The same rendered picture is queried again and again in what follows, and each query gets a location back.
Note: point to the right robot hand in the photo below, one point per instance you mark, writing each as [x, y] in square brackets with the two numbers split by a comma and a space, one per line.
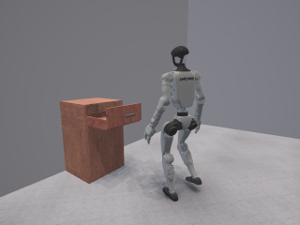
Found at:
[199, 122]

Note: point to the right robot foot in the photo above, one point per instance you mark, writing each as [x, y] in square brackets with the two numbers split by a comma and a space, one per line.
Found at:
[196, 180]

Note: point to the drawer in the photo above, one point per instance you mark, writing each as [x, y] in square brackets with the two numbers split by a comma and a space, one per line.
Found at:
[112, 117]

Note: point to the right robot upper arm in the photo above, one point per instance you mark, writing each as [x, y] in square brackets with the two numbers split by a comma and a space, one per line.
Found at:
[198, 86]

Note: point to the cabinet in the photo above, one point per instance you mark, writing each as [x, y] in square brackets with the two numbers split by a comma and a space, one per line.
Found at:
[90, 152]

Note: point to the left robot thigh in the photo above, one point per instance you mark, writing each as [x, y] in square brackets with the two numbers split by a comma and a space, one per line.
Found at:
[166, 139]

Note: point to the robot left forearm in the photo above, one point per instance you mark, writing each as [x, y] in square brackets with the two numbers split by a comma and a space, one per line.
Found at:
[158, 113]

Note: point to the left robot upper arm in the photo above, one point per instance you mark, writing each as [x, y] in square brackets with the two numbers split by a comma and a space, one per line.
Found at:
[166, 80]

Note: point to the handle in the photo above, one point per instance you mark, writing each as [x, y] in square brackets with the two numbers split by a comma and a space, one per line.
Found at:
[129, 115]

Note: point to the left robot hand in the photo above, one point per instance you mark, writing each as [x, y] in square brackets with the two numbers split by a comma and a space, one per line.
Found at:
[148, 133]

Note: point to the robot right forearm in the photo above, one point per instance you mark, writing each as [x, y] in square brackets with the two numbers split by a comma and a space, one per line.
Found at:
[199, 109]

